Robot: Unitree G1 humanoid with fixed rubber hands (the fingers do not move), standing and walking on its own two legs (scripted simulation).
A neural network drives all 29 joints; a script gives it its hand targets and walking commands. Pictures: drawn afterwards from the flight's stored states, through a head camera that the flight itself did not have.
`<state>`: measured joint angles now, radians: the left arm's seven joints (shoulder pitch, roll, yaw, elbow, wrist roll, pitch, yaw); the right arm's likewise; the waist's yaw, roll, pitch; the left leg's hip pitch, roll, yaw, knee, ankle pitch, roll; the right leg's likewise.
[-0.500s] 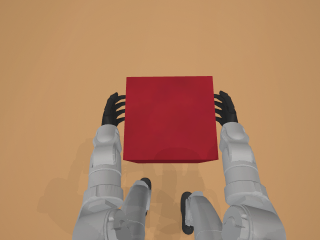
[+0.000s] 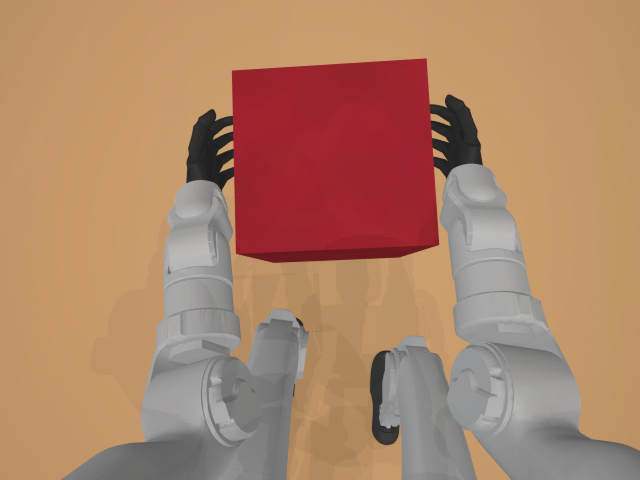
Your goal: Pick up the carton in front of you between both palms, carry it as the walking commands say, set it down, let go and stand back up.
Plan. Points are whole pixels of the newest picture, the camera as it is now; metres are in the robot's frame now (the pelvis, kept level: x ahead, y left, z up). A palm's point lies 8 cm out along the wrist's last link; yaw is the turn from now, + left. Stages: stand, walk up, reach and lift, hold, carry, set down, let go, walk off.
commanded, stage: set down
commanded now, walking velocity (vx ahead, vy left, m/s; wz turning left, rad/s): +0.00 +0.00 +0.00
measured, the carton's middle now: (333, 183) +0.46 +0.07 -0.16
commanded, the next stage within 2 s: none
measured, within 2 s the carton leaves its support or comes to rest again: rests again in 1.78 s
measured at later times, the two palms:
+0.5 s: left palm (234, 190) +0.45 +0.23 -0.24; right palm (420, 164) +0.53 -0.06 -0.24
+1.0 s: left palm (240, 186) +0.48 +0.25 -0.35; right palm (396, 165) +0.57 -0.04 -0.37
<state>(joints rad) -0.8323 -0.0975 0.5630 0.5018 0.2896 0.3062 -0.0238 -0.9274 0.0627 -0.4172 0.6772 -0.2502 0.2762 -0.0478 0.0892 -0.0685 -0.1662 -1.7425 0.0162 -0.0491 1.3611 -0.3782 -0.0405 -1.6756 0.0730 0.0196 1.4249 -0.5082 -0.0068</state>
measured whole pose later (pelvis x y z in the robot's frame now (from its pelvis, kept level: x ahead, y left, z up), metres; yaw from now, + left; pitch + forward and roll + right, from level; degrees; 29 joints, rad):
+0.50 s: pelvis -0.03 +0.01 -0.12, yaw +0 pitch +48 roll +0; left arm -1.13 -0.03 0.59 0.55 0.23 0.34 0.06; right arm -1.32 -0.14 -0.32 0.86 -0.19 0.31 -0.05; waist 0.11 -0.06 0.01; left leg -2.16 0.01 -0.04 1.75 -0.43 -0.04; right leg -2.10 0.08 0.03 1.84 -0.58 0.02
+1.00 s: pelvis -0.02 +0.00 -0.19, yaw +2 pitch +45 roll +3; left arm -1.38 0.13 0.52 0.75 0.05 0.30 0.06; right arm -1.60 -0.31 -0.08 1.05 -0.04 0.27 -0.10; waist 0.18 -0.02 0.28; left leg -2.30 -0.01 -0.04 2.03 -0.51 -0.08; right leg -2.24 0.09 0.02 2.15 -0.68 -0.01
